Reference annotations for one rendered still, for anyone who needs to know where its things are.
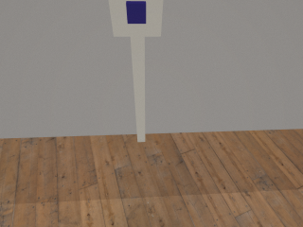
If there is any button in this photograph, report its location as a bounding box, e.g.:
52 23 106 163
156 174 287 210
126 1 146 24

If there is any panel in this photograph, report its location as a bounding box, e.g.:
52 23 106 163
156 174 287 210
108 0 164 143

